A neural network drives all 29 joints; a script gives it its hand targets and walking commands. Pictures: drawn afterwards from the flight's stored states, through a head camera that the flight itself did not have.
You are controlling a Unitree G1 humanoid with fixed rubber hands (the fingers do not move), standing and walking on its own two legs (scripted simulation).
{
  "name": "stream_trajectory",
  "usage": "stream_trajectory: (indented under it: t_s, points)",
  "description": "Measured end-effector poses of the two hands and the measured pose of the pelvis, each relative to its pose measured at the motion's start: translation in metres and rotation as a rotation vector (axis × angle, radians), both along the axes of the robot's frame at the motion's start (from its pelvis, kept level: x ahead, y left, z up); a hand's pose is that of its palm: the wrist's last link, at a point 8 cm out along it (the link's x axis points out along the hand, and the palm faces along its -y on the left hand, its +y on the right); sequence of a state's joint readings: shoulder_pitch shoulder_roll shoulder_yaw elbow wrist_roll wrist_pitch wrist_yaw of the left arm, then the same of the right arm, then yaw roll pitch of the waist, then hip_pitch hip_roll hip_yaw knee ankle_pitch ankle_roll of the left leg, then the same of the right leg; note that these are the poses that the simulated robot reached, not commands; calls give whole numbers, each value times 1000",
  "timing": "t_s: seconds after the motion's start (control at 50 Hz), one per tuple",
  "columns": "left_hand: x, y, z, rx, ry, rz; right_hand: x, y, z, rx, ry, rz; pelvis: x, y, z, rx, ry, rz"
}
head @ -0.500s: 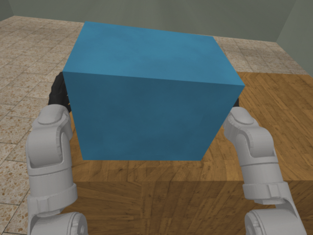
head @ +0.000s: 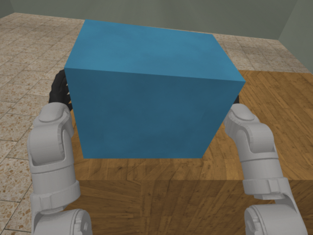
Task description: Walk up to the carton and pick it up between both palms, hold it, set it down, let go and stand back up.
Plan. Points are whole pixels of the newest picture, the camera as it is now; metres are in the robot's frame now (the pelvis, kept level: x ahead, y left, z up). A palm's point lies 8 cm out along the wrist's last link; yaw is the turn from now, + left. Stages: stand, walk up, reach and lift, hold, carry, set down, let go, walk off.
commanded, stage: hold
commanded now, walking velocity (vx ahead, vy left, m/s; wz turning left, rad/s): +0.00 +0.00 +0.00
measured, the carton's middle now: (149, 95) +0.38 +0.02 +0.21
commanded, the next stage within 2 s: none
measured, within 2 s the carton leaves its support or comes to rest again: neither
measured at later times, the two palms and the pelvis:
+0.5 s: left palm (58, 107) +0.33 +0.21 +0.21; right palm (228, 107) +0.35 -0.16 +0.20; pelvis +0.00 -0.01 +0.00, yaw +1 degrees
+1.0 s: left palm (57, 105) +0.33 +0.21 +0.21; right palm (226, 106) +0.36 -0.16 +0.20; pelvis +0.00 +0.00 +0.00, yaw +0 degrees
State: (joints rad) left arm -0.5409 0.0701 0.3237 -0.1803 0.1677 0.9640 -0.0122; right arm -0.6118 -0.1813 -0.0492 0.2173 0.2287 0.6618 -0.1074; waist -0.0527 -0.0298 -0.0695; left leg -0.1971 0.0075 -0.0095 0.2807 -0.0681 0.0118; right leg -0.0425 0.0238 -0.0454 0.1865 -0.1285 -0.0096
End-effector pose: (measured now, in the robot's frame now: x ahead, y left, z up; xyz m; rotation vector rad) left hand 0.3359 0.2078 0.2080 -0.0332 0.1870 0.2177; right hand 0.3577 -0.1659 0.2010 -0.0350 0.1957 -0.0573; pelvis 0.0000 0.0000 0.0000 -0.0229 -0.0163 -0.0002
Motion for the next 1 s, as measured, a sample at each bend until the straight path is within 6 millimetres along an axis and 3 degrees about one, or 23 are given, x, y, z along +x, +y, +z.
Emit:
stream_trajectory:
  t_s: [0.58, 0.82, 1.0]
  points:
    - [-12, 2, 3, 16, -26, 6, -7, 2, 1, 11, -23, 9, -1, -7, 0, 1, 4, 11]
    - [0, 5, -3, 10, 10, 3, 3, 5, -3, 1, 14, 5, -8, -6, -1, -2, 20, 4]
    - [-3, 5, 1, 10, -33, 3, -1, 5, -2, 8, -27, 4, -1, -3, 0, -2, 32, 7]
